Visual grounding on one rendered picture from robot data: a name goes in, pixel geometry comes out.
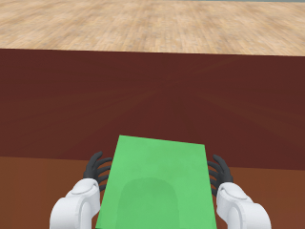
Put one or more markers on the robot left forearm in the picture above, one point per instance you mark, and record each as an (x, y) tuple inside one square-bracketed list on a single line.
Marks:
[(78, 207)]

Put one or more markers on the robot right forearm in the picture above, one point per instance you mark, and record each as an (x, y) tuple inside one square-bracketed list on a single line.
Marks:
[(238, 210)]

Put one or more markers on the carton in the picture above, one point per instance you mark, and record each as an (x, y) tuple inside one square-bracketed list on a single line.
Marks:
[(157, 184)]

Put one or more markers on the left robot hand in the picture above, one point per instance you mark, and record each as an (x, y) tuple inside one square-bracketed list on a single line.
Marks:
[(93, 172)]

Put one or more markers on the right robot hand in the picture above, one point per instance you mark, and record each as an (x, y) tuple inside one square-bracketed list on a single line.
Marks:
[(223, 174)]

